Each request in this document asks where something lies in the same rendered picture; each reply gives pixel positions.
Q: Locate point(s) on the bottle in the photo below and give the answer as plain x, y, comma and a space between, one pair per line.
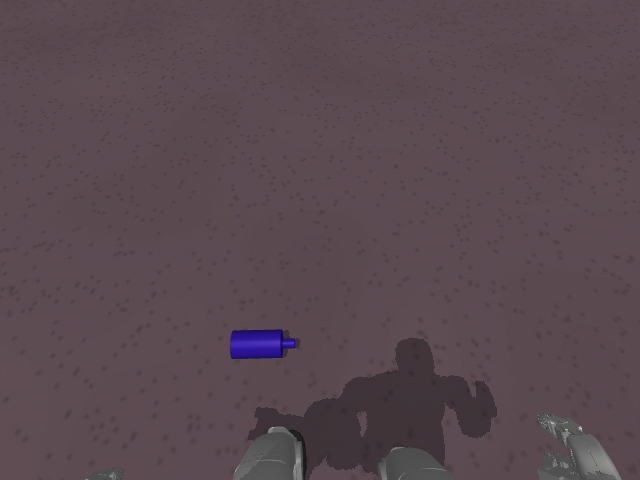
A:
250, 344

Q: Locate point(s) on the left robot foot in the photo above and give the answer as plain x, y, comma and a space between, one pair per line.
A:
300, 438

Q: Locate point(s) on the right robot hand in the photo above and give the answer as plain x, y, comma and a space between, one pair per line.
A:
587, 458

